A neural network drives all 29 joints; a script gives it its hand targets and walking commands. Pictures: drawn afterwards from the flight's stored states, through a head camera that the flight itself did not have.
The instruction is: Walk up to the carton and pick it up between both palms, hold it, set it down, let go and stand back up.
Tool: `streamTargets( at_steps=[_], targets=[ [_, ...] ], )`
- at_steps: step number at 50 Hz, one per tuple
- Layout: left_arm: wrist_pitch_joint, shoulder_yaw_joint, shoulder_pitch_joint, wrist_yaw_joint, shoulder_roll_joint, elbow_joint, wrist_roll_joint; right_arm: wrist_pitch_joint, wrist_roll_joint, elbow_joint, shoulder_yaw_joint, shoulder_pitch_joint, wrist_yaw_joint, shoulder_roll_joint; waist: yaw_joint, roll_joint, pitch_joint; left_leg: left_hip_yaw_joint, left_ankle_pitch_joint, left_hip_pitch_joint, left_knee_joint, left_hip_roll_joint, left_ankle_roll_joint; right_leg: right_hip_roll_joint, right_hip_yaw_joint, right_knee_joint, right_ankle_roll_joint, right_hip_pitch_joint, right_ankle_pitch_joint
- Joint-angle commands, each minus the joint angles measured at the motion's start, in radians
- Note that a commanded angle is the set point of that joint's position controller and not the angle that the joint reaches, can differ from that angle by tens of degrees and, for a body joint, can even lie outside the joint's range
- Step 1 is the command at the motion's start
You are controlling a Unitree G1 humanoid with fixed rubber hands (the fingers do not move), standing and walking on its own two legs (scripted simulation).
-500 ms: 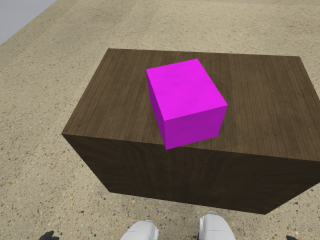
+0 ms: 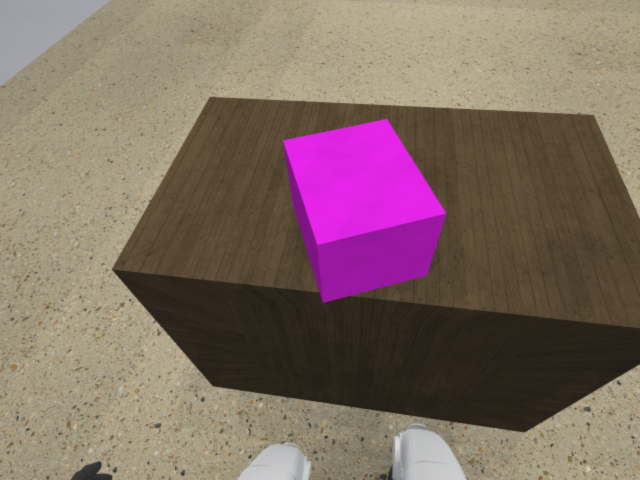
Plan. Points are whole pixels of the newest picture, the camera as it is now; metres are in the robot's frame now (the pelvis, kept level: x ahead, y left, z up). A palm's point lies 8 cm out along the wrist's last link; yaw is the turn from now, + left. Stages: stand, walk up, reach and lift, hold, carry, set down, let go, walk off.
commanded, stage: walk up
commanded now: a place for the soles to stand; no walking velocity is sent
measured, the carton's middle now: (355, 208) +0.50 -0.02 +0.00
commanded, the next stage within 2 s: reach and lift in 1.02 s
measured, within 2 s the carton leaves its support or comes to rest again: neither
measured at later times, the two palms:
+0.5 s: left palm out of the picture +0.11 +0.35 -0.08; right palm out of the picture +0.11 -0.31 -0.10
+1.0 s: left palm out of the picture +0.12 +0.35 -0.08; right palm out of the picture +0.12 -0.31 -0.09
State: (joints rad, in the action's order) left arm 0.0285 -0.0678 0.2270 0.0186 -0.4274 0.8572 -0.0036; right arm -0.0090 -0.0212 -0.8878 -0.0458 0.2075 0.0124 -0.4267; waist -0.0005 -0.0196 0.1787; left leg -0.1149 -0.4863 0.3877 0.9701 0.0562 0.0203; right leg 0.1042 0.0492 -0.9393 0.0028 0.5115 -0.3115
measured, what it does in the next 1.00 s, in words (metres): stands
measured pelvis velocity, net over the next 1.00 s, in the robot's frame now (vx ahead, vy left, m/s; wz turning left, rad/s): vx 0.04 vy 0.02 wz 0.00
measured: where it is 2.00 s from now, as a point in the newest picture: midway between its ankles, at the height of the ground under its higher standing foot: outside the picture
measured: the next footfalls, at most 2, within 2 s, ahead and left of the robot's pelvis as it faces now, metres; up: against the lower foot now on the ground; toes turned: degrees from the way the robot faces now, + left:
none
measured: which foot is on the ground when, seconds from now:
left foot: down 0.00-1.00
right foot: down 0.00-1.00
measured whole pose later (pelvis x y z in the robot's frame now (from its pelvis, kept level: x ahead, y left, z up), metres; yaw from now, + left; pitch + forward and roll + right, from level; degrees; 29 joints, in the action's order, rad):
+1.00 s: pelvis +0.04 +0.02 +0.00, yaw +0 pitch -2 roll +0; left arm 0.05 -0.07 0.23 0.02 -0.43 0.86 0.00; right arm 0.00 -0.02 -0.89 -0.05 0.18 0.00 -0.43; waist 0.00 -0.01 0.12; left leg -0.11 -0.54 0.39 0.97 0.05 0.00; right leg 0.10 0.04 -0.93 0.02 0.51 -0.38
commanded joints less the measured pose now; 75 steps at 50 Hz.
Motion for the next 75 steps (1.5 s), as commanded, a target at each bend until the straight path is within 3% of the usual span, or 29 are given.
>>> streamTargets(
  at_steps=[1, 3, 6, 8, 9, 13, 15, 16, 17, 20, 22, 24, 26, 28, 31, 34, 36, 38, 41, 43, 45, 47, 48, 50, 51, 52, 54, 66, 75],
  targets=[
    [0.048, -0.107, 0.064, 0.013, -0.377, -0.042, -0.036, 0.011, 0.003, 0.052, -0.058, 0.008, -0.023, -0.232, 0.068, 0.213, -0.149, 0.006, -0.127, 0.321, 0.103, -0.01, -0.056, 0.321, -0.661, 0.637, -0.21, -0.261, -0.605],
    [0.04, -0.098, -0.066, 0.016, -0.34, -0.065, -0.039, 0.012, 0.003, 0.013, -0.079, 0.069, -0.01, -0.261, 0.003, 0.133, -0.12, 0.061, -0.073, 0.155, 0.058, -0.053, -0.066, 0.304, -0.541, 0.589, -0.232, -0.11, -0.552],
    [0.021, -0.069, -0.113, 0.014, -0.28, -0.073, -0.036, 0.028, -0.006, -0.037, -0.094, 0.19, 0.004, -0.256, -0.064, 0.102, -0.158, 0.029, -0.05, -0.076, -0.2, -0.053, -0.112, 0.17, -0.293, 0.396, -0.13, 0.062, -0.455],
    [0.003, -0.06, -0.09, 0.011, -0.215, -0.069, -0.012, 0.03, -0.013, 0.019, -0.09, 0.091, 0.0, -0.308, -0.039, -0.171, -0.072, -0.441, -0.418, 0.101, -0.603, -0.209, -0.191, -0.073, -0.044, 0.004, -0.023, 0.069, -0.34],
    [0.005, -0.061, -0.094, 0.018, -0.208, -0.071, -0.013, 0.034, -0.017, 0.034, -0.087, -0.009, -0.009, -0.337, -0.018, -0.162, -0.022, -0.607, -0.324, 0.121, -0.632, -0.251, -0.234, -0.082, -0.074, -0.064, -0.027, 0.12, -0.246],
    [0.044, -0.058, 0.022, 0.013, -0.229, -0.023, -0.009, 0.035, 0.006, 0.068, -0.05, -0.101, -0.017, -0.237, 0.064, -0.032, -0.167, -0.228, 0.215, 0.21, -0.346, -0.141, -0.155, -0.035, -0.081, 0.188, -0.06, -0.279, -0.057],
    [0.055, -0.086, 0.077, 0.012, -0.325, -0.007, -0.026, 0.027, 0.016, 0.062, -0.049, -0.017, -0.019, -0.187, 0.053, 0.147, -0.218, -0.015, 0.121, 0.266, -0.032, -0.013, -0.079, 0.194, -0.43, 0.418, -0.152, -0.371, -0.136],
    [0.05, -0.095, 0.06, 0.013, -0.348, -0.024, -0.018, 0.021, 0.007, 0.047, -0.057, 0.02, -0.023, -0.205, 0.042, 0.174, -0.219, 0.047, -0.004, 0.255, 0.023, -0.034, -0.067, 0.286, -0.523, 0.474, -0.215, -0.35, -0.199],
    [0.045, -0.094, 0.009, 0.017, -0.347, -0.043, -0.028, 0.021, 0.005, 0.035, -0.062, 0.031, -0.022, -0.228, 0.036, 0.178, -0.224, 0.049, -0.02, 0.19, 0.033, -0.044, -0.066, 0.318, -0.528, 0.47, -0.251, -0.291, -0.141],
    [0.029, -0.069, -0.062, 0.018, -0.288, -0.055, -0.019, 0.043, 0.007, -0.008, -0.069, 0.105, -0.019, -0.261, -0.021, 0.136, -0.225, 0.003, 0.143, 0.021, -0.175, -0.076, -0.088, 0.206, -0.323, 0.295, -0.181, -0.148, 0.089],
    [0.017, -0.045, -0.101, 0.018, -0.209, -0.065, -0.002, 0.054, 0.005, 0.024, -0.073, 0.034, -0.019, -0.283, -0.004, -0.111, -0.202, -0.277, 0.199, -0.014, -0.414, -0.187, -0.163, -0.014, -0.072, 0.05, -0.053, -0.055, -0.005],
    [0.015, -0.052, -0.112, 0.023, -0.22, -0.054, 0.004, 0.053, 0.0, 0.053, -0.081, -0.019, -0.018, -0.312, -0.013, -0.151, -0.174, -0.461, 0.441, -0.073, -0.416, -0.254, -0.225, -0.058, -0.047, -0.002, -0.027, 0.044, -0.171],
    [0.039, -0.043, -0.05, 0.017, -0.208, -0.039, 0.011, 0.049, 0.015, 0.061, -0.067, -0.086, -0.023, -0.273, 0.037, -0.075, -0.214, -0.296, 0.604, 0.014, -0.321, -0.208, -0.21, -0.04, -0.051, 0.115, -0.048, -0.153, 0.06],
    [0.059, -0.063, 0.015, 0.017, -0.3, -0.03, -0.004, 0.04, 0.025, 0.069, -0.056, -0.059, -0.028, -0.224, 0.049, 0.061, -0.292, -0.1, 0.571, 0.128, -0.107, -0.075, -0.101, 0.106, -0.215, 0.213, -0.129, -0.363, 0.329],
    [0.046, -0.08, -0.019, 0.023, -0.327, -0.039, 0.001, 0.025, 0.021, 0.043, -0.057, 0.017, -0.031, -0.228, 0.013, 0.162, -0.278, 0.045, 0.135, 0.13, 0.045, -0.039, -0.063, 0.278, -0.448, 0.354, -0.26, -0.276, 0.153],
    [0.029, -0.058, -0.109, 0.022, -0.275, -0.06, -0.008, 0.035, 0.009, 0.009, -0.064, 0.082, -0.017, -0.235, -0.035, 0.085, -0.218, -0.032, 0.15, 0.012, -0.209, -0.085, -0.102, 0.16, -0.268, 0.259, -0.167, -0.113, 0.028],
    [0.022, -0.048, -0.109, 0.02, -0.226, -0.048, -0.004, 0.044, 0.005, 0.023, -0.06, 0.015, -0.018, -0.266, -0.011, -0.131, -0.201, -0.266, 0.236, -0.007, -0.39, -0.181, -0.162, -0.013, -0.05, 0.042, -0.06, -0.054, 0.005],
    [0.026, -0.044, -0.087, 0.026, -0.218, -0.044, 0.003, 0.047, 0.003, 0.05, -0.062, -0.073, -0.024, -0.296, 0.02, -0.107, -0.153, -0.417, 0.438, 0.004, -0.402, -0.25, -0.235, -0.06, -0.041, 0.046, -0.037, -0.038, -0.082],
    [0.06, -0.051, -0.001, 0.018, -0.262, -0.028, -0.011, 0.043, 0.02, 0.069, -0.04, -0.093, -0.022, -0.219, 0.057, 0.027, -0.249, -0.145, 0.416, 0.174, -0.209, -0.114, -0.126, 0.056, -0.168, 0.226, -0.102, -0.355, 0.205],
    [0.051, -0.072, 0.032, 0.02, -0.334, -0.014, -0.007, 0.03, 0.013, 0.045, -0.045, -0.045, -0.025, -0.202, 0.034, 0.102, -0.27, 0.003, 0.227, 0.145, -0.022, -0.027, -0.068, 0.221, -0.408, 0.355, -0.216, -0.306, 0.077],
    [0.04, -0.074, -0.044, 0.024, -0.334, -0.042, -0.011, 0.024, 0.003, 0.02, -0.051, 0.028, -0.023, -0.222, 0.007, 0.1, -0.222, 0.035, 0.073, 0.08, -0.082, -0.048, -0.075, 0.255, -0.404, 0.351, -0.231, -0.186, -0.004],
    [0.024, -0.058, -0.118, 0.019, -0.277, -0.042, -0.007, 0.036, 0.002, 0.007, -0.057, 0.052, -0.018, -0.245, -0.031, -0.006, -0.164, -0.09, 0.105, 0.043, -0.326, -0.097, -0.121, 0.092, -0.212, 0.227, -0.119, -0.086, -0.038],
    [0.018, -0.049, -0.1, 0.018, -0.227, -0.042, -0.005, 0.045, -0.007, 0.018, -0.053, 0.024, -0.014, -0.254, -0.004, -0.166, -0.171, -0.239, 0.141, 0.026, -0.431, -0.16, -0.15, -0.001, -0.072, 0.081, -0.068, -0.075, -0.11],
    [0.022, -0.045, -0.109, 0.022, -0.223, -0.04, -0.003, 0.045, -0.007, 0.042, -0.059, -0.093, -0.014, -0.29, 0.013, -0.158, -0.142, -0.423, 0.246, 0.063, -0.461, -0.244, -0.238, -0.07, -0.035, 0.041, -0.032, -0.053, -0.203],
    [0.033, -0.037, -0.065, 0.02, -0.201, -0.042, -0.003, 0.044, 0.001, 0.06, -0.055, -0.129, -0.016, -0.265, 0.037, -0.093, -0.156, -0.356, 0.316, 0.082, -0.423, -0.226, -0.227, -0.061, -0.047, 0.103, -0.049, -0.113, -0.103],
    [-0.217, -0.093, -0.415, 0.042, -0.076, -0.224, -0.058, 0.221, -0.154, -0.177, -0.172, -0.395, 0.018, -0.141, -0.042, -0.105, -0.099, 0.12, -0.049, 0.537, -0.346, -0.171, 0.038, -0.12, 0.061, 0.047, -0.041, -0.302, -0.032],
    [-0.373, -0.128, -0.283, 0.045, -0.09, -0.303, -0.104, 0.272, -0.154, -0.253, -0.26, -0.277, 0.047, -0.228, -0.054, -0.132, -0.088, 0.13, -0.122, 0.684, -0.393, -0.222, -0.062, -0.138, 0.052, -0.065, -0.005, -0.567, 0.059],
    [-0.383, -0.204, -0.188, 0.067, -0.105, -0.514, -0.079, 0.315, -0.071, 0.027, -0.154, -0.198, 0.032, -0.16, 0.03, 0.21, -0.36, 0.191, 0.319, 0.262, -0.298, -0.088, -0.022, -0.096, 0.013, 0.209, -0.015, -0.569, 0.335],
    [-0.305, -0.139, -0.114, 0.089, 0.002, -0.57, -0.092, 0.308, 0.028, 0.053, -0.065, -0.113, 0.063, -0.092, 0.058, 0.017, -0.331, 0.17, 0.264, 0.251, -0.482, -0.101, -0.01, -0.137, 0.006, 0.297, -0.022, -0.715, 0.316]
  ],
)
